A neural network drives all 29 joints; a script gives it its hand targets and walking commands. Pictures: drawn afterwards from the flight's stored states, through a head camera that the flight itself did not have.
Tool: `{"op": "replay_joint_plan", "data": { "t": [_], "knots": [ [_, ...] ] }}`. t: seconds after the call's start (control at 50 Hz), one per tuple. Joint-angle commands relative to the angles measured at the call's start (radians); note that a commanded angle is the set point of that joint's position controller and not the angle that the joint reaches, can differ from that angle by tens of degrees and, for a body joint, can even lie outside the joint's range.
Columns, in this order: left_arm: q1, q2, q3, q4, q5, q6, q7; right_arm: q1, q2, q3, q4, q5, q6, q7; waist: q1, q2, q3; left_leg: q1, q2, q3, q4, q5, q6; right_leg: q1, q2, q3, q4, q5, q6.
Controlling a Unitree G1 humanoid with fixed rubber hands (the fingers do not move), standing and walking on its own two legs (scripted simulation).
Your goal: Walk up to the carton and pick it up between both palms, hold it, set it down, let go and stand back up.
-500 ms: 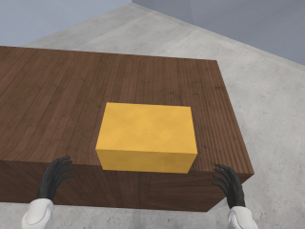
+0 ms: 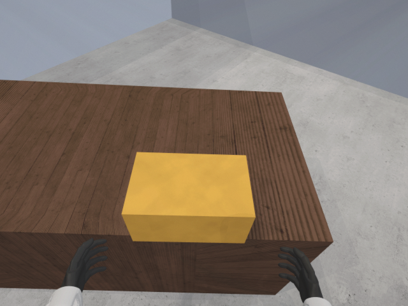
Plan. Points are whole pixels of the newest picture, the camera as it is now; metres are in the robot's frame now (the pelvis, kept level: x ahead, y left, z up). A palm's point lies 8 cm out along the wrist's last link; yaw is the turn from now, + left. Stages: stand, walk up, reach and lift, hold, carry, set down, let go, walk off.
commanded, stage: set down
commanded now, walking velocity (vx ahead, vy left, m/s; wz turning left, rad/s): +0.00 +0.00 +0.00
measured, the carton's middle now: (190, 197) +0.40 +0.04 -0.09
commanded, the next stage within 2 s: let go in 0.54 s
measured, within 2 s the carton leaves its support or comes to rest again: neither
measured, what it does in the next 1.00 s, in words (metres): stands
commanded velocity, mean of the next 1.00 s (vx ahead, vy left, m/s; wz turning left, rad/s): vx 0.00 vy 0.00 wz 0.00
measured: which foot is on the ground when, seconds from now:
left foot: down 0.00-1.00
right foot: down 0.00-1.00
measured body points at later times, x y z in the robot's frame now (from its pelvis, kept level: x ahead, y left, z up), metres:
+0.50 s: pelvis +0.02 +0.00 +0.01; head +0.02 +0.01 +0.46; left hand +0.17 +0.24 -0.08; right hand +0.18 -0.21 -0.08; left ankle -0.01 +0.12 -0.74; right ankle +0.01 -0.10 -0.74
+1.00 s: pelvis +0.01 +0.01 +0.01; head +0.02 +0.01 +0.46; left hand +0.19 +0.23 -0.09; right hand +0.16 -0.23 -0.08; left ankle -0.01 +0.12 -0.74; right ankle +0.01 -0.10 -0.74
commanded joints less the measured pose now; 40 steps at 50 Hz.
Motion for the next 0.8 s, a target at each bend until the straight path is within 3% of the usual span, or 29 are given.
{"op": "replay_joint_plan", "data": {
  "t": [0.0, 0.24, 0.48, 0.62, 0.78],
  "knots": [
    [-0.113, 0.165, 0.059, -0.19, 0.027, -0.006, 0.007, -0.119, -0.104, -0.038, -0.153, -0.025, -0.028, -0.005, 0.002, 0.035, -0.15, 0.028, -0.012, 0.038, -0.112, 0.245, -0.009, 0.081, -0.028, 0.019, -0.131, 0.192, -0.003],
    [-0.007, 0.112, 0.072, -0.286, 0.125, 0.146, 0.016, -0.035, -0.088, -0.053, -0.148, -0.086, 0.035, -0.006, -0.004, 0.041, -0.11, 0.09, -0.016, 0.049, -0.152, 0.314, -0.02, 0.117, -0.033, 0.007, -0.19, 0.277, 0.006],
    [0.059, 0.044, 0.065, -0.363, 0.2, 0.283, 0.041, 0.006, -0.1, -0.09, -0.174, -0.146, 0.103, 0.015, -0.005, 0.046, -0.079, 0.125, -0.008, 0.057, -0.172, 0.371, -0.03, 0.108, -0.011, -0.026, -0.225, 0.26, 0.002],
    [0.002, 0.031, 0.027, -0.415, 0.2, 0.33, 0.072, -0.03, -0.126, -0.144, -0.171, -0.193, 0.118, 0.037, -0.027, 0.054, -0.09, 0.113, 0.018, 0.06, -0.167, 0.288, -0.028, 0.06, -0.004, -0.041, -0.202, 0.212, -0.006],
    [0.052, 0.024, 0.051, -0.37, 0.216, 0.327, 0.07, 0.008, -0.13, -0.114, -0.16, -0.171, 0.108, 0.043, -0.015, 0.019, -0.125, 0.125, -0.009, 0.061, -0.148, 0.351, -0.028, 0.119, -0.012, -0.019, -0.187, 0.375, 0.011]
  ]
}}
